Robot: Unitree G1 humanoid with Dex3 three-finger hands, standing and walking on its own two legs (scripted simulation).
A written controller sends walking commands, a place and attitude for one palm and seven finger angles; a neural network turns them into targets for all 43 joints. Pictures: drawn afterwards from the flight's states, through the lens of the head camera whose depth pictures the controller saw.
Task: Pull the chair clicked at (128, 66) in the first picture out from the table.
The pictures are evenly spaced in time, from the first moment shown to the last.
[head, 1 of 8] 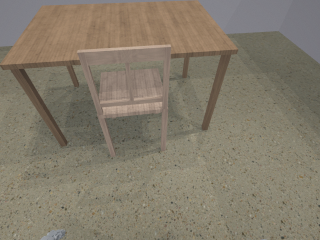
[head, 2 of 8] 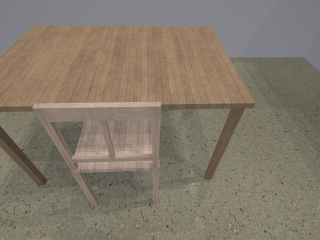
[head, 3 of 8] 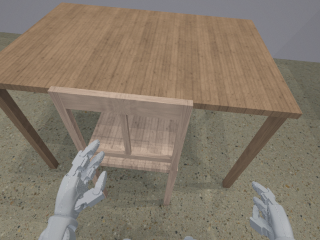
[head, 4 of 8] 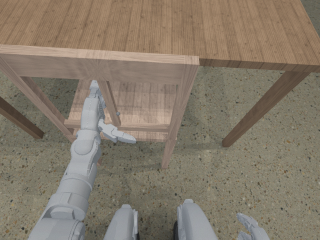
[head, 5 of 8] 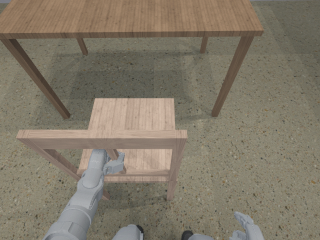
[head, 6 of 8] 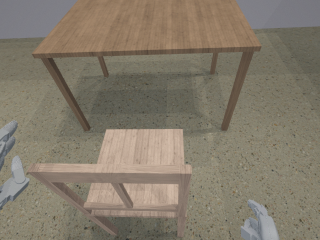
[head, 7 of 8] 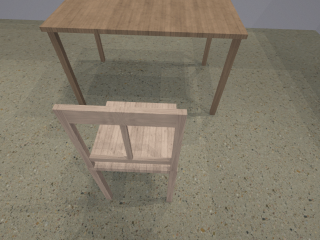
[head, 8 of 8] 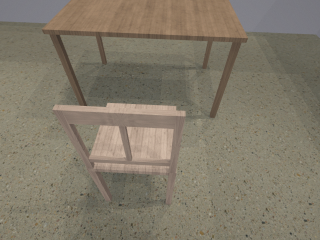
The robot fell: no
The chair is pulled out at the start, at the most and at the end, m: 0.00 0.60 0.59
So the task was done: yes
